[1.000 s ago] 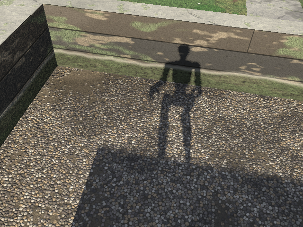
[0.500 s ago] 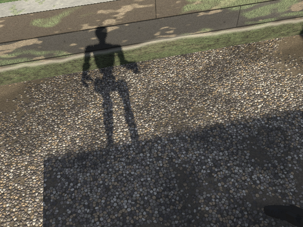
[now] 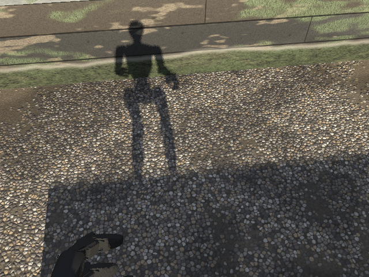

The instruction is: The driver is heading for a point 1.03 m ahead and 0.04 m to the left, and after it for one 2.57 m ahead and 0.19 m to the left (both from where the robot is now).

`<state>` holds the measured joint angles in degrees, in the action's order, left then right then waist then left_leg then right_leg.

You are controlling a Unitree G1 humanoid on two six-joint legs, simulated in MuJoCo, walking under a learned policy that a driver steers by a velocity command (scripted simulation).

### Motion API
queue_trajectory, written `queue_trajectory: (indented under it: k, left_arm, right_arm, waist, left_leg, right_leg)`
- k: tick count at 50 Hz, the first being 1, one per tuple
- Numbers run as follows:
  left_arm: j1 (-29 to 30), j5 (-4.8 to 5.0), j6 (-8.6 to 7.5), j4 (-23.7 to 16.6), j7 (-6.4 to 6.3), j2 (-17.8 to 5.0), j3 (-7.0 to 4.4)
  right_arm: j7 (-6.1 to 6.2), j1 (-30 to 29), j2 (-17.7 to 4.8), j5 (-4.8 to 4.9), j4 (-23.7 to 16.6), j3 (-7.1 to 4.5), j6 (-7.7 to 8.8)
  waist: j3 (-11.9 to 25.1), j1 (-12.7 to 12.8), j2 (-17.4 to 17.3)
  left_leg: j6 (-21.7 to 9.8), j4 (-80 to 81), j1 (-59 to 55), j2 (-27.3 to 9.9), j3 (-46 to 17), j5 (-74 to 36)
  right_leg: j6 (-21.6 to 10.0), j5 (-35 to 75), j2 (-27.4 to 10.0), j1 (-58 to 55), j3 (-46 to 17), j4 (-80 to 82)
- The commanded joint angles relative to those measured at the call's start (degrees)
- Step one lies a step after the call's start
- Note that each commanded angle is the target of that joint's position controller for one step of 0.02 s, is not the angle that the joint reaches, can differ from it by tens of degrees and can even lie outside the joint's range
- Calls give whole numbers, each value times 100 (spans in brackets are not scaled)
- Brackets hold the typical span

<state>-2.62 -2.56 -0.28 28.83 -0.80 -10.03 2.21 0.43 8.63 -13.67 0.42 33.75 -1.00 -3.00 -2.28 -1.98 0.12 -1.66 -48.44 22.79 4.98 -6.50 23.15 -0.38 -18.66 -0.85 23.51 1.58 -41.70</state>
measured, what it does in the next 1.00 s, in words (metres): stands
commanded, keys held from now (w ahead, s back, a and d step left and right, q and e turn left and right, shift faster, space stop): w+q+shift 0.26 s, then w+e+shift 0.74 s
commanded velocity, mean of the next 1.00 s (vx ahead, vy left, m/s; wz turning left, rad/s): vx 0.99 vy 0.00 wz -0.09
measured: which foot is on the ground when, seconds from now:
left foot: down 0.00-1.00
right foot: down 0.00-1.00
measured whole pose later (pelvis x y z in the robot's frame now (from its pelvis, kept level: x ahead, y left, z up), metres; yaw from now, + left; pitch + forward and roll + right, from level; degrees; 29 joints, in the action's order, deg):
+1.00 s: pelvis -0.02 -0.03 +0.00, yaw -5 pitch -2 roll +2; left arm 0.7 2.6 2.6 29.0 2.2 -12.8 0.1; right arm 0.5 5.1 -12.8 -2.0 32.2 -0.1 -0.3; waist -3.4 -1.7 -1.0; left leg 1.0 -37.1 16.9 -3.0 7.6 17.7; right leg -0.7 -16.0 5.7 22.0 -10.9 -40.7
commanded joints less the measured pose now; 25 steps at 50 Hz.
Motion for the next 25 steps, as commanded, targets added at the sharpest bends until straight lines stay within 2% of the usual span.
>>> queue_trajectory:
  k: [1,2,3,4,5,6,7,8,9,10,11,12,13,14,15,16,17,19,21,25]
  left_arm:
    - [-62,-25,-125,-279,-40,-745,-261]
    - [111,-61,-138,-246,-43,-694,-227]
    - [308,23,-125,-242,-58,-728,-224]
    - [467,71,-113,-241,-63,-738,-231]
    - [549,101,-89,-248,-58,-690,-232]
    - [455,73,-41,-283,-51,-611,-231]
    - [274,49,17,-310,-47,-496,-219]
    - [326,55,58,-359,-23,-420,-196]
    - [410,69,65,-404,9,-386,-197]
    - [297,95,50,-417,44,-342,-196]
    - [225,108,-14,-397,48,-406,-213]
    - [228,58,-21,-408,44,-404,-209]
    - [104,109,-44,-380,46,-429,-223]
    - [2,57,-77,-301,48,-373,-191]
    - [169,15,-103,-305,58,-329,-172]
    - [213,62,-108,-286,60,-338,-219]
    - [341,62,-96,-291,64,-357,-219]
    - [524,168,-47,-288,74,-305,-201]
    - [584,247,-2,-243,91,-290,-174]
    - [546,358,50,-84,143,-356,-192]
  right_arm:
    - [-38,-832,-281,-71,-750,-103,145]
    - [-70,-727,-144,-76,-736,-56,111]
    - [-118,-620,-110,-121,-708,-38,86]
    - [-149,-486,-62,-117,-640,-24,56]
    - [-181,-404,-65,-126,-578,-17,10]
    - [-187,-427,-207,-95,-549,-29,-35]
    - [-181,-550,-349,-14,-570,-47,-86]
    - [-166,-683,-452,77,-645,-59,-152]
    - [-153,-864,-503,90,-739,-43,-208]
    - [-143,-1167,-577,43,-823,-32,-229]
    - [-145,-1400,-708,103,-931,-81,-239]
    - [-127,-1429,-709,122,-969,-76,-224]
    - [-111,-1525,-844,132,-938,-106,-211]
    - [-100,-1590,-671,131,-978,-50,-195]
    - [-104,-1465,-443,149,-956,37,-150]
    - [-134,-1552,-391,221,-942,42,-60]
    - [-172,-1566,-352,215,-938,59,1]
    - [-236,-1712,-358,135,-940,83,50]
    - [-281,-1853,-327,69,-986,121,29]
    - [-268,-1754,-235,-38,-986,195,70]
  waist:
    - [749,390,1042]
    - [889,213,1091]
    - [1008,44,1030]
    - [1104,-124,954]
    - [1126,-188,821]
    - [1106,-118,317]
    - [1122,-33,-313]
    - [1050,-121,-772]
    - [954,-158,-1052]
    - [907,3,-1312]
    - [967,48,-1283]
    - [1031,11,-1166]
    - [993,191,-1176]
    - [1163,207,-850]
    - [1387,119,-349]
    - [1591,245,-61]
    - [1567,184,112]
    - [1253,178,11]
    - [845,153,-123]
    - [572,7,-200]
  left_leg:
    - [53,-522,1085,-370,187,50]
    - [49,-386,602,-385,268,-78]
    - [3,-161,37,-339,441,-516]
    - [-62,129,-473,-308,553,-1002]
    - [-161,415,-823,-253,582,-1378]
    - [-252,662,-844,-230,473,-2467]
    - [-390,689,-882,-202,129,-3336]
    - [-536,871,-675,-292,-395,-3529]
    - [-622,1127,-436,-439,-903,-3516]
    - [-706,1359,-355,-575,-1241,-3441]
    - [-717,1490,-284,-615,-1461,-3209]
    - [-657,1613,-161,-523,-1471,-2986]
    - [-613,1737,70,-467,-1523,-2636]
    - [-501,1753,65,-411,-1310,-2358]
    - [-331,1720,146,-318,-1091,-2141]
    - [-232,1724,134,-305,-912,-1365]
    - [-132,1758,87,-260,-754,-1009]
    - [9,1932,-174,-272,-647,-672]
    - [111,2118,-282,-308,-646,-436]
    - [231,2319,-288,-477,-386,-229]
  right_leg:
    - [-508,2653,-1574,-1380,-1441,1165]
    - [-383,2813,-1466,-1106,-1103,1125]
    - [-228,3041,-1363,-857,-820,1007]
    - [-89,2897,-1193,-636,-429,871]
    - [56,2574,-962,-494,-79,670]
    - [249,2309,-559,-589,424,269]
    - [417,1932,-211,-488,675,-53]
    - [518,1332,0,-316,760,-275]
    - [534,675,138,-210,728,-461]
    - [549,199,244,-107,613,-525]
    - [533,133,261,-174,526,-498]
    - [478,104,260,-357,496,-433]
    - [398,232,285,-686,403,-257]
    - [339,703,127,-1033,392,-21]
    - [274,1117,-21,-1451,366,118]
    - [192,973,-173,-1846,302,360]
    - [126,878,-308,-1920,249,521]
    - [67,577,-387,-1609,196,844]
    - [22,392,-382,-1281,137,1093]
    - [-76,151,-191,-1226,-210,1273]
